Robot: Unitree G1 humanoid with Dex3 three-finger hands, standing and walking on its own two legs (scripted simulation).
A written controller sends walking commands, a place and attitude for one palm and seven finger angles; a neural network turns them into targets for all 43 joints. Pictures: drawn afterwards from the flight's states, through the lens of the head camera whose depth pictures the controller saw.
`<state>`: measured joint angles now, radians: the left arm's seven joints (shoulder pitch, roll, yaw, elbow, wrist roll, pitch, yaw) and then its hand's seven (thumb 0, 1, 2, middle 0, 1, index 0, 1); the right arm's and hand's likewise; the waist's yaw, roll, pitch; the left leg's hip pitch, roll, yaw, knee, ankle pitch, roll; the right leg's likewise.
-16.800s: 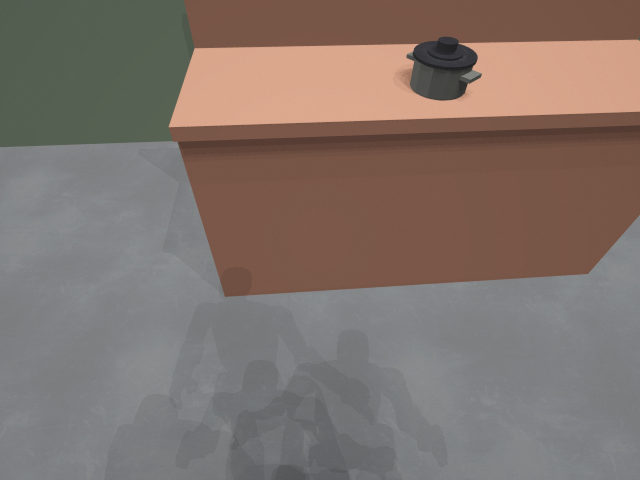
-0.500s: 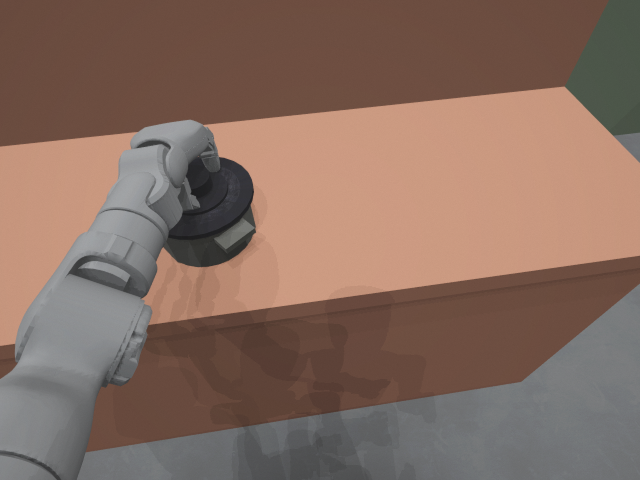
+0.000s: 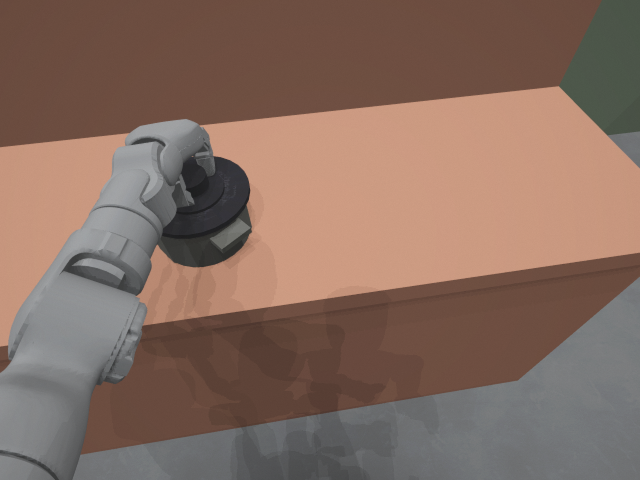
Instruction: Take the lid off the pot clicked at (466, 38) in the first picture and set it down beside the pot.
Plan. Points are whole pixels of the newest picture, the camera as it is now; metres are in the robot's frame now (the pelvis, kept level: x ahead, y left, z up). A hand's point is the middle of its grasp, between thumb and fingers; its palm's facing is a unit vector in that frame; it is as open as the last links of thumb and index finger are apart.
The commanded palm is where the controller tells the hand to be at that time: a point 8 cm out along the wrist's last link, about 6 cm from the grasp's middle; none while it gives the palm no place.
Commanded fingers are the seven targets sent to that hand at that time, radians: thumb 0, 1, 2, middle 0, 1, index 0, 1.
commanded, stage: close the fingers and squeeze the knob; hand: left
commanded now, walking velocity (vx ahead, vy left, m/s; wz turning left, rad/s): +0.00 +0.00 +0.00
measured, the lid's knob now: (189, 180) +0.50 +0.16 +0.09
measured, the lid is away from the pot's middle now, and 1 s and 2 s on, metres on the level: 0.01 0.00 0.01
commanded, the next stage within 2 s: lift the lid straight up in 0.62 s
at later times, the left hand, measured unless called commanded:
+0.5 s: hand (177, 181) +0.48 +0.17 +0.12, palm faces -0.37 -0.09 -0.93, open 8.4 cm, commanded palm +0.48 +0.17 +0.17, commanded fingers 0.00 0.51 0.98 -0.87 -1.10 -0.73 -1.02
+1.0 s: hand (176, 179) +0.48 +0.17 +0.12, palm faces -0.34 -0.08 -0.94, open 8.4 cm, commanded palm +0.47 +0.17 +0.19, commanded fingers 0.00 0.56 1.03 -0.94 -1.13 -0.78 -1.06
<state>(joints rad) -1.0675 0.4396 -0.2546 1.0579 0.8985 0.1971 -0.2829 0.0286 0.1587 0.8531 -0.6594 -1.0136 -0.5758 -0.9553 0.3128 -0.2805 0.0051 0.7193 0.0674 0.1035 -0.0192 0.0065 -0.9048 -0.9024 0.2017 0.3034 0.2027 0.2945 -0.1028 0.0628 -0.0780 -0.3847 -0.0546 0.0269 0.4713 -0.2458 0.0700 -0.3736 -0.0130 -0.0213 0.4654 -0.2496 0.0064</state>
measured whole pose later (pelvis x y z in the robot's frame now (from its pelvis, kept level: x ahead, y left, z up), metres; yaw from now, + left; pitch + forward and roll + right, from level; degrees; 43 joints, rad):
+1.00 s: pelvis +0.00 +0.01 +0.00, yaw +0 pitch +9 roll -1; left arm -1.05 0.44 -0.24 1.02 0.90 0.19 -0.28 -0.02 0.15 0.85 -0.76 -1.04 -0.59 -0.94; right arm 0.31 -0.27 0.01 0.72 0.06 0.07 -0.02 0.01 -0.90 -0.90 0.20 0.30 0.20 0.29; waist -0.10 0.07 -0.08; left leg -0.37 -0.06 0.03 0.46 -0.24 0.08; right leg -0.36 -0.02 -0.02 0.45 -0.24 0.01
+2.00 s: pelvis -0.01 +0.00 +0.00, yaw +0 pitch +7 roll +0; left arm -1.26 0.49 -0.25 1.05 0.93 0.26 -0.44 -0.04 0.15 0.85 -0.78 -1.05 -0.58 -0.94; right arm 0.28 -0.28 0.03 0.71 0.06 0.03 -0.03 0.01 -0.90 -0.90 0.20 0.30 0.20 0.29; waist -0.11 0.06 -0.05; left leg -0.32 -0.07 0.02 0.41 -0.21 0.07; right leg -0.31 -0.02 -0.03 0.41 -0.22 0.01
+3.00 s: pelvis -0.01 +0.00 +0.00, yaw +0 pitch +6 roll +0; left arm -1.37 0.54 -0.25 1.07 0.97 0.29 -0.49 -0.05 0.15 0.85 -0.79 -1.05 -0.57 -0.94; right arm 0.26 -0.28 0.04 0.69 0.06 0.05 -0.04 0.01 -0.90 -0.90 0.20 0.30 0.20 0.29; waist -0.10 0.05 -0.06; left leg -0.32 -0.06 0.02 0.40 -0.19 0.07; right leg -0.31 -0.02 -0.03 0.41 -0.21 0.01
